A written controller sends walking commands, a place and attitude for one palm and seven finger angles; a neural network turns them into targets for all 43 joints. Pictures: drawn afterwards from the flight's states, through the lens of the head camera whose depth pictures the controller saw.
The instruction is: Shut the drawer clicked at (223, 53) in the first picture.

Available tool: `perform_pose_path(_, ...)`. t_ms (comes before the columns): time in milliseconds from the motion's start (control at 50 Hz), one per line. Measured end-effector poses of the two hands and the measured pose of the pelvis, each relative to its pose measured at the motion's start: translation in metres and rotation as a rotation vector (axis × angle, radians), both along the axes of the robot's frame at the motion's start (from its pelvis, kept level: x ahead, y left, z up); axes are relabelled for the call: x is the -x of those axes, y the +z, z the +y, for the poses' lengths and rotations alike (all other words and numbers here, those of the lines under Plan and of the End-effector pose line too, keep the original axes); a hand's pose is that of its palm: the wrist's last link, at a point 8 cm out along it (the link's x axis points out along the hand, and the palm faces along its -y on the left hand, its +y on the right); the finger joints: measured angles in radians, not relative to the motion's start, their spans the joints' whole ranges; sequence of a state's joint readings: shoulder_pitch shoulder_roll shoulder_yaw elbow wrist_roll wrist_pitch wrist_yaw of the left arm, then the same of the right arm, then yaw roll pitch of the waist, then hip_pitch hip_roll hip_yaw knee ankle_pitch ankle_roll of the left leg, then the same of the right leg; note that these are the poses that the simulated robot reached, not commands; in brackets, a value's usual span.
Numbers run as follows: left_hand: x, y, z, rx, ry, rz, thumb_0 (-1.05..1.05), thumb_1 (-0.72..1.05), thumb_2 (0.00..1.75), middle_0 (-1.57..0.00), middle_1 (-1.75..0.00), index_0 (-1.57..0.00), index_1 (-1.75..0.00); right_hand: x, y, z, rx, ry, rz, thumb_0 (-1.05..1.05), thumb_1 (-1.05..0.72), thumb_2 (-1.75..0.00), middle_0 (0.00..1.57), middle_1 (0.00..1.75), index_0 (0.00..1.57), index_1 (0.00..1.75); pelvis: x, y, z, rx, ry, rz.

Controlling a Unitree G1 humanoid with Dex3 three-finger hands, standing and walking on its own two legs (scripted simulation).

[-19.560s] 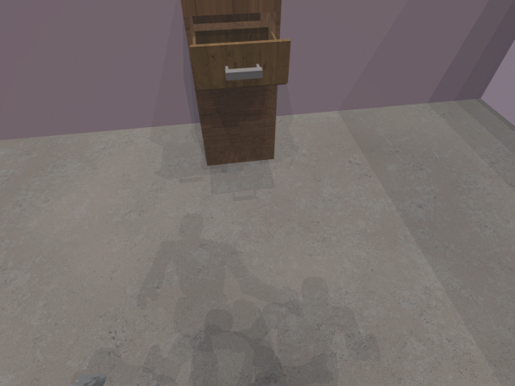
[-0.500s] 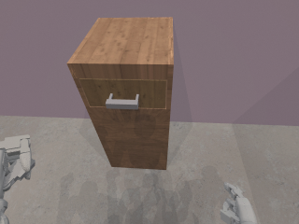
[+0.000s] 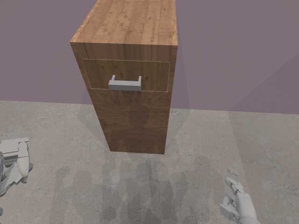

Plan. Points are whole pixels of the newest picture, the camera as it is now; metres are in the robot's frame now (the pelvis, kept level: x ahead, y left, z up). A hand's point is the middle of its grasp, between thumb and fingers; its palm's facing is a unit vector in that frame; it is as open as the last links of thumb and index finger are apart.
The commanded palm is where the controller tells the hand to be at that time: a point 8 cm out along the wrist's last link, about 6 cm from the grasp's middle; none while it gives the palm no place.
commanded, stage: step back with the hand held close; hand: left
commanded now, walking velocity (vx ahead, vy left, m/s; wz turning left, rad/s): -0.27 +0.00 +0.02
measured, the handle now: (126, 81) +0.65 +0.15 -0.04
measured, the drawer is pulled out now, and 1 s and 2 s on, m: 0.00 0.00 0.00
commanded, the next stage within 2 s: stop stepping back and stand still in 0.72 s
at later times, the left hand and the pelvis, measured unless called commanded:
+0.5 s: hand (43, 195) +0.15 +0.19 +0.16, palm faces +0.16 -0.82 -0.55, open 3.3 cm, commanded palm +0.06 +0.25 +0.18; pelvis -0.09 -0.02 +0.00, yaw -3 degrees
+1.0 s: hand out of the picture -0.05 +0.15 +0.17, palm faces +0.28 -0.80 -0.54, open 3.2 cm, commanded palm -0.11 +0.20 +0.18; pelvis -0.24 -0.08 -0.01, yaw -1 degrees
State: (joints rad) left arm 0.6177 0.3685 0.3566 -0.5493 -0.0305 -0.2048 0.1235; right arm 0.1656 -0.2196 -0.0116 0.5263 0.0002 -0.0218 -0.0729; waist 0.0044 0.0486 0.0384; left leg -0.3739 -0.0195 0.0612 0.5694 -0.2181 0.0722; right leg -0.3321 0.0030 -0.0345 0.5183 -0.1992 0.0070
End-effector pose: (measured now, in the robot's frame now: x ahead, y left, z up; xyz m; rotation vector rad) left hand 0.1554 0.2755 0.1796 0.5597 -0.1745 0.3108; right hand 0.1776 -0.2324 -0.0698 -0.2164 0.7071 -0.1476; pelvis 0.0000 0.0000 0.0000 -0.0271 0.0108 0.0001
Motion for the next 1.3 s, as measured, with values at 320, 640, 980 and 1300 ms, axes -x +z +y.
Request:
perform_pose_path(320, 0.026, 0.022, 0.018, -0.069, -0.014, -0.101, 0.01, 0.89, 0.90, -1.41, -1.59, -1.41, -1.60, 0.051, 0.005, 0.005, 0.062, 0.003, 0.084, 0.01, -0.90, -0.90, 0.20, 0.30, 0.20, 0.30, 0.023, 0.008, 0.003, 0.036, 0.026, 0.101)
perform_pose_path(640, 0.103, 0.043, -0.063, -0.210, -0.277, -0.033, 0.01, 0.89, 0.90, -1.40, -1.59, -1.40, -1.60, 0.127, -0.010, -0.033, -0.046, -0.010, 0.075, 0.01, -0.90, -0.90, 0.20, 0.30, 0.21, 0.30, 0.120, -0.001, -0.041, -0.012, -0.040, 0.078)
perform_pose_path(980, 0.232, 0.004, -0.087, -0.057, -0.108, -0.022, 0.01, 0.89, 0.90, -1.40, -1.59, -1.40, -1.60, 0.248, 0.000, -0.077, 0.003, -0.031, -0.048, 0.01, -0.90, -0.90, 0.20, 0.30, 0.20, 0.30, 0.234, -0.011, -0.074, -0.052, -0.014, -0.033)
perform_pose_path(1300, 0.306, 0.007, -0.080, -0.012, -0.049, -0.149, 0.01, 0.89, 0.90, -1.41, -1.60, -1.41, -1.60, 0.384, -0.006, -0.094, 0.032, -0.097, 0.006, 0.01, -0.90, -0.90, 0.20, 0.30, 0.20, 0.30, 0.322, -0.005, -0.078, -0.061, -0.001, -0.029)
